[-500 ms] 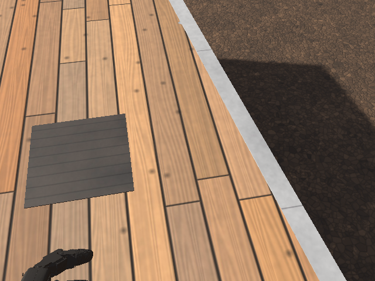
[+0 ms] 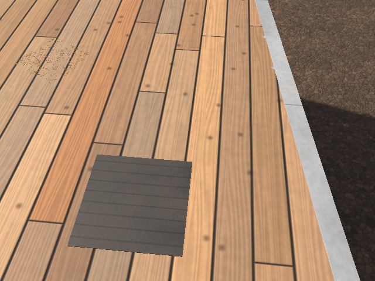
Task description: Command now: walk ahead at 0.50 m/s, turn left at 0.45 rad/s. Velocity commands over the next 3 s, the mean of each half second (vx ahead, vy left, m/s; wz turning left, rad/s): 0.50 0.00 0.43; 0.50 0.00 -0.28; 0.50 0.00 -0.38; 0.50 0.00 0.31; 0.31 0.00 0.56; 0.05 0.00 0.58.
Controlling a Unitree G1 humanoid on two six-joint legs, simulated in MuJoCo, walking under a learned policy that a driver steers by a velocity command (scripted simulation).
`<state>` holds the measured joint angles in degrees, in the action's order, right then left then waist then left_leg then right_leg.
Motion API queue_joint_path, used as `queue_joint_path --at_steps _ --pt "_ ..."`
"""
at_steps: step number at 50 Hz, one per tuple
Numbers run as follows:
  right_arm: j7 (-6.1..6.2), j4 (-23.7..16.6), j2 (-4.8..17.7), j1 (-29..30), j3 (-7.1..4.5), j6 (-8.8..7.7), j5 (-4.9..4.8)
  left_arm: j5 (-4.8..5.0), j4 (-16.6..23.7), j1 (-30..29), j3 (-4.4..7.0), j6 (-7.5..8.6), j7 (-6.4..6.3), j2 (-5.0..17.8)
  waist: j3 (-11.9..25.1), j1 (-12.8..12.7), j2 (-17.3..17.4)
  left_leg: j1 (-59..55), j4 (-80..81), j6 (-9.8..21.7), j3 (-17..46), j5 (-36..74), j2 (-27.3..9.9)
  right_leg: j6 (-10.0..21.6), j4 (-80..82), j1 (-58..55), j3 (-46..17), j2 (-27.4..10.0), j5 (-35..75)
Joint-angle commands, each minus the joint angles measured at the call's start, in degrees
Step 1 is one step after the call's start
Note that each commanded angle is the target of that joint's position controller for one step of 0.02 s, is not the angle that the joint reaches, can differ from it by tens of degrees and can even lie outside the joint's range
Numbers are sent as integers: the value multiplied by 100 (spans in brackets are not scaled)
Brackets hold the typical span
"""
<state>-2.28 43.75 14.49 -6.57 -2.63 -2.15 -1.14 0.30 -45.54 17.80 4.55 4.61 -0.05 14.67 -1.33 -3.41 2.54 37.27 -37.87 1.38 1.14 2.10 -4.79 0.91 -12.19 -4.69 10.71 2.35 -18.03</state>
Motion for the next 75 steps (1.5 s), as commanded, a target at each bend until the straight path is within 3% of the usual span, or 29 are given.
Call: queue_joint_path --at_steps 1,4,5,6,7,8,9,11,15,19,24,27,29,30,31,32,33,35,39,44,49,52,54,55,56,58,60,64,75 --pt "-94 -680 510 578 -133 -71 25 79 177 -30 286 -58 -71 1048 -321 68 -599 74 231 256 -278 -736 131 708 -211 -102 -228 -1865 3817" --pt "-69 -439 994 -875 -433 -30 0 105 217 -220 288 -203 -166 1181 663 926 -676 -2129 570 700 -721 -1044 835 358 -2543 231 120 -1563 5731" --pt "33 -267 1489 -1800 -622 6 -12 18 311 -116 191 -172 -203 998 1239 1279 -63 -3899 723 1056 418 -874 260 96 -4294 1593 141 -1292 4106" --pt "49 -303 2016 -1730 -684 -63 -62 -168 606 454 -92 -18 -91 148 1778 587 1376 -5775 1293 2229 3759 -1893 -1191 -286 -6285 4208 -465 -29 -1334" --pt "36 -425 1500 -1923 -541 -124 -7 39 613 -135 -43 203 0 597 2312 1043 696 -6115 2027 2274 4679 -2486 -1374 -162 -6828 4859 -1671 -26 -1563" --pt "43 -412 1204 -1693 -461 -173 35 227 777 -657 16 319 49 855 1506 1097 447 -5585 2107 1966 3810 -2085 -1220 -16 -6702 5254 -1687 -309 -1015" --pt "56 -475 1076 -1320 -417 -194 7 154 795 -783 -12 382 20 805 1038 856 -69 -4760 2081 1761 3138 -1513 -983 46 -6199 5058 -1654 -573 -518" --pt "103 -653 788 -770 -307 -189 81 -65 757 -757 61 332 -22 863 588 436 -115 -3475 2272 1609 2349 -323 -637 -44 -5466 4304 -1645 -830 -90" --pt "214 -652 957 -783 -340 -207 61 -128 775 -743 4 111 -30 611 322 268 -79 -2597 2521 1599 1642 622 -384 -387 -4448 4048 -1396 -788 428" --pt "292 -449 949 -1102 -316 -181 32 -99 885 -1514 -128 119 30 356 174 632 151 -2295 2523 1180 1005 226 12 -464 -2669 3570 -1229 -576 2153" --pt "257 -190 984 -1568 -308 -164 6 -14 1094 -2149 -94 207 119 521 -23 917 203 -3036 2178 1109 1433 -226 -395 -226 -1821 3700 -1274 -437 2242" --pt "283 -132 1081 -1532 -350 -113 59 37 1099 -1912 -43 229 189 638 -5 746 347 -3705 1824 981 1497 621 -717 109 -1633 3698 -1162 -402 1585" --pt "295 -175 1004 -1354 -313 -89 81 4 821 -876 106 229 178 893 658 212 264 -3678 638 746 1020 2396 -342 467 -1454 2220 -930 -161 1639" --pt "315 -299 838 -1306 -223 -93 165 -45 673 80 177 219 167 1156 1473 -180 -133 -2887 -791 546 724 1600 -39 864 -1662 642 -1847 -865 2038" --pt "298 -340 461 -2066 -106 -193 145 -65 538 617 311 181 186 1660 2102 29 -1584 -686 -2979 0 258 -1425 893 1914 -1327 -1365 -4383 -2066 1303" --pt "250 -350 653 -1938 -96 -287 129 118 455 730 235 145 229 1301 2050 -74 -1760 402 -3549 -45 601 -3367 891 2029 -555 -1638 -5725 -2204 -213" --pt "198 -490 967 -1271 -172 -358 8 132 550 336 145 107 195 988 1130 -161 -1175 905 -3787 -1 700 -2932 530 1729 -445 -951 -5091 -2072 -785" --pt "187 -688 887 -539 -164 -449 144 -2 686 -173 68 24 172 819 277 33 -322 680 -3088 10 498 -2257 195 1483 -216 552 -4069 -1626 93" --pt "245 -704 642 -680 -144 -398 243 10 696 -272 40 30 68 776 297 371 -693 -38 -1836 -271 312 -1812 85 1461 24 1396 -3203 -1137 1699" --pt "253 -923 404 311 -46 -386 196 111 488 124 128 -57 -56 1036 160 65 -692 -602 21 -511 238 -210 370 1198 -16 1916 -2674 -781 1880" --pt "151 -1103 553 956 -100 -484 80 158 330 559 129 -191 -113 999 146 -101 -752 -1013 940 -444 410 -67 605 1055 -483 1473 -3235 -921 1412" --pt "147 -1012 756 538 -212 -559 53 140 385 383 153 -252 -136 1005 248 229 -943 -1771 1368 -190 395 -519 594 887 -1025 1293 -3575 -946 1581" --pt "244 -819 1193 -818 -386 -583 183 42 567 200 2 -216 -91 575 1271 893 -478 -4045 1335 382 1115 -707 -403 533 -2932 2137 -3016 -412 1368" --pt "261 -659 1640 -1403 -499 -492 237 124 684 974 -132 -158 -91 166 2055 692 1107 -5955 1495 1318 3313 -1327 -1730 145 -4701 3996 -2150 388 -1025" --pt "219 -586 1282 -1497 -447 -440 106 196 654 1043 -76 -138 -103 641 1902 730 1280 -5864 1842 1473 4359 -2546 -2042 61 -5658 4884 -2072 -35 -1602" --pt "228 -663 746 -939 -279 -391 134 134 708 173 54 -199 -103 1011 607 767 237 -4461 2097 1022 2765 -2115 -1458 -43 -5971 4997 -1912 -449 -629" --pt "206 -560 533 -661 -190 -382 191 75 812 -89 65 -225 -53 825 111 543 295 -3505 2429 887 1831 -1200 -1010 -76 -5576 4682 -1837 -702 -148" --pt "152 -273 670 -786 -246 -451 122 74 930 -294 -75 -236 18 353 -10 418 279 -3052 2880 1119 1104 -462 -892 -129 -4743 4513 -1698 -755 230" --pt "195 376 1160 -1548 -326 -198 -98 50 1383 -1911 -151 -65 255 430 -111 668 216 -3691 2511 755 312 755 -1043 191 -2010 3661 -1136 -508 1368"
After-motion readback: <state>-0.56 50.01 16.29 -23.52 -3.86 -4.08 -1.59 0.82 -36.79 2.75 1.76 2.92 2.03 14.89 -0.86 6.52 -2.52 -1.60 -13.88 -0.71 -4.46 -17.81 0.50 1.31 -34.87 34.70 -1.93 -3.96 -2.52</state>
